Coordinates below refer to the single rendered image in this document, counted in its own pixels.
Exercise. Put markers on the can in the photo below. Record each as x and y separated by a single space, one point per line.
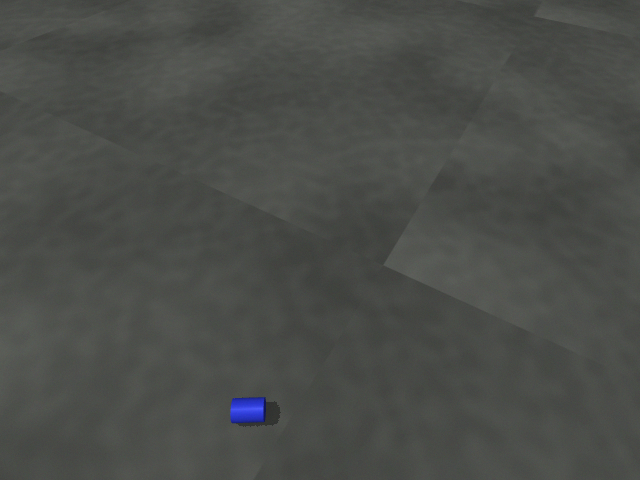
248 410

